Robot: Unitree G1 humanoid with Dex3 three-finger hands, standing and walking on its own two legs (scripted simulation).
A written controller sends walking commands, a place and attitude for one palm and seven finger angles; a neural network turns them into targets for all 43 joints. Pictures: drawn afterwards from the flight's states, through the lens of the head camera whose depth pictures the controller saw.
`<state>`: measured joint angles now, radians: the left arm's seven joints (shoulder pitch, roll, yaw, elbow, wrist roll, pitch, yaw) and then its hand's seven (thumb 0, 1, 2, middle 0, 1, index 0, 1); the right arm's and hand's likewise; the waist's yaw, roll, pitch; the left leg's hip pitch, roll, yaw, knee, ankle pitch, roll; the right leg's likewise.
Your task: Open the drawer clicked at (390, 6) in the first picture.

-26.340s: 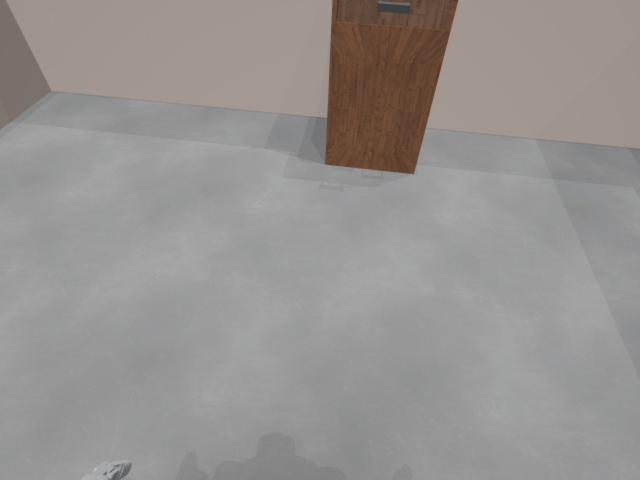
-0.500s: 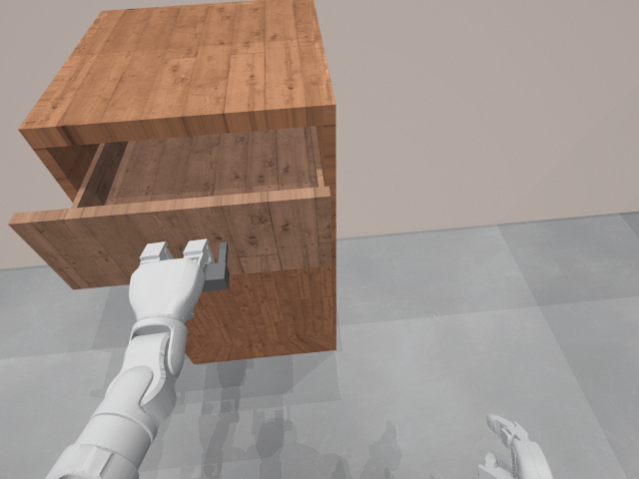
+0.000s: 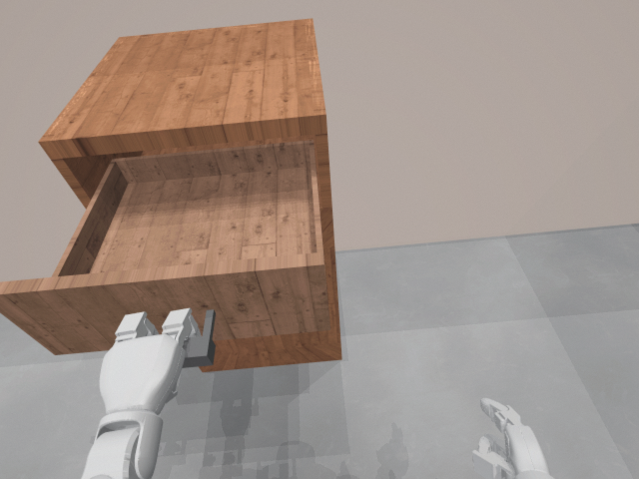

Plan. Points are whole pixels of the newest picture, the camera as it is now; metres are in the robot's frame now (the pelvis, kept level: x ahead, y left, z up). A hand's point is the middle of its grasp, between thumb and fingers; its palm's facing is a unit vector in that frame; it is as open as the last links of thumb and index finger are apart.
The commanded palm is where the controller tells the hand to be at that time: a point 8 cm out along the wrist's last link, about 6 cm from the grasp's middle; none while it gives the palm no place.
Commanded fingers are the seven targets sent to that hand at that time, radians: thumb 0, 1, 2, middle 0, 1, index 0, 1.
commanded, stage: pull the drawer open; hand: left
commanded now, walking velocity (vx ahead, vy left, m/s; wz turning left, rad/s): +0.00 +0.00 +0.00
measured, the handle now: (168, 337) +0.28 +0.23 +0.03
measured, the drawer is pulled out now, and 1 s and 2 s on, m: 0.28 0.30 0.29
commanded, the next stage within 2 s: open the thumb to release the handle in 0.50 s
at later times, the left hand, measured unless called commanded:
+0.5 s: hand (161, 404) +0.20 +0.22 +0.01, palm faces +0.02 -0.12 -0.99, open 6.0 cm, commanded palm +0.15 +0.22 +0.06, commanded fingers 0.00 0.90 0.90 -0.40 -1.35 -0.40 -1.35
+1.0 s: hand (161, 398) +0.21 +0.22 +0.01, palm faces +0.04 -0.09 -0.99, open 10.1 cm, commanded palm +0.17 +0.24 +0.06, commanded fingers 0.00 -0.50 0.30 -0.30 -1.20 -0.30 -1.20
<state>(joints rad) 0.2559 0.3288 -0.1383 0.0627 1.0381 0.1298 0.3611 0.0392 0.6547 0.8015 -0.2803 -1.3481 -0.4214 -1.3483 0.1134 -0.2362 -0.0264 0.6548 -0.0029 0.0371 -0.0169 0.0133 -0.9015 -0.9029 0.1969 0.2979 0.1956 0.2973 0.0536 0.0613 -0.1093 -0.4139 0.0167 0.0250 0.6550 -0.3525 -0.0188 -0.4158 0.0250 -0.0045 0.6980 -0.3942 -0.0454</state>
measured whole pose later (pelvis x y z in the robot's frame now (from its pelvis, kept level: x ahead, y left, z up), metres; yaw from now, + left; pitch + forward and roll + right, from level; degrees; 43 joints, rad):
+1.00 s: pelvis +0.00 +0.00 +0.00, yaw +0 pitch +5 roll +1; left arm 0.34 0.33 -0.16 -0.05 1.05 0.16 0.37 0.00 0.06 0.54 -0.33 -1.25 -0.36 -1.26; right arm 0.06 -0.21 0.01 0.65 -0.01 0.04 -0.03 0.01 -0.90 -0.90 0.20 0.30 0.20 0.30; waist 0.07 0.05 -0.10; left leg -0.41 0.02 0.03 0.69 -0.37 -0.02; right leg -0.42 0.03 0.00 0.73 -0.41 -0.05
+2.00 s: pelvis -0.02 +0.01 +0.01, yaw +1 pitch +1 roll +1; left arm 0.20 0.37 -0.16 -0.11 0.97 0.19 0.21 0.00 -0.49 0.30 -0.33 -1.20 -0.35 -1.21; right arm 0.07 -0.24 0.00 0.67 0.01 0.04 -0.05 0.01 -0.90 -0.90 0.20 0.30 0.20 0.30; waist 0.10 0.08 -0.05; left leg -0.27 0.00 0.01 0.54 -0.28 0.00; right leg -0.26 0.01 -0.01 0.57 -0.32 -0.03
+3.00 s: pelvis -0.02 +0.00 +0.02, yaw +1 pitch -3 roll +1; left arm 0.09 0.50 -0.07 -0.33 0.85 0.24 -0.06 0.00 -0.49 0.30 -0.32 -1.20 -0.32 -1.20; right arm 0.02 -0.25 0.06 0.66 0.03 0.08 -0.01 0.01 -0.90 -0.90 0.20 0.30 0.19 0.30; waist 0.11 0.13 -0.01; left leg -0.15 0.01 0.00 0.41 -0.21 -0.02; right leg -0.14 0.02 -0.03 0.45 -0.26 -0.04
